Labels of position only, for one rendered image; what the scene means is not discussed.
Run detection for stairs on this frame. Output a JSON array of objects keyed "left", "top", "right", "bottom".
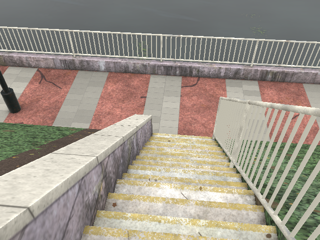
[{"left": 81, "top": 133, "right": 278, "bottom": 240}]

